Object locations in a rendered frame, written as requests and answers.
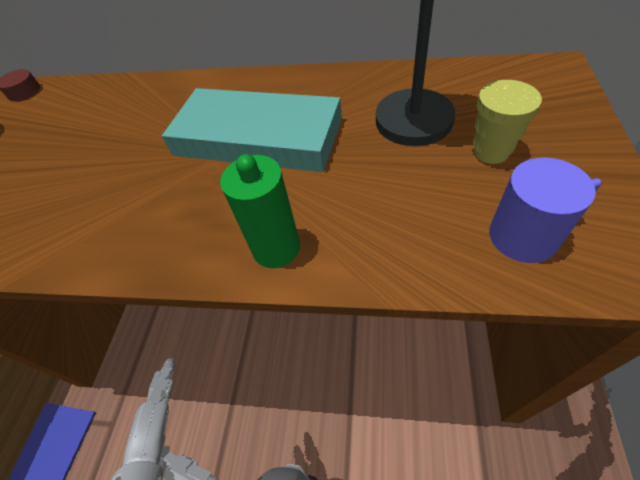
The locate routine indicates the desk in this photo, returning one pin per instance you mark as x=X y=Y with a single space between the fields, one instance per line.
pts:
x=96 y=213

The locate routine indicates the desk lamp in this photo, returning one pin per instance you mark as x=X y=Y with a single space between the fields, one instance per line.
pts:
x=417 y=116

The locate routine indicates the left robot arm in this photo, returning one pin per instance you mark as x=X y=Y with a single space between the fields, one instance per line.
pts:
x=139 y=470

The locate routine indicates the left robot hand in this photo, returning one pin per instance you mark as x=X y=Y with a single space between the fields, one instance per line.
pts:
x=147 y=435

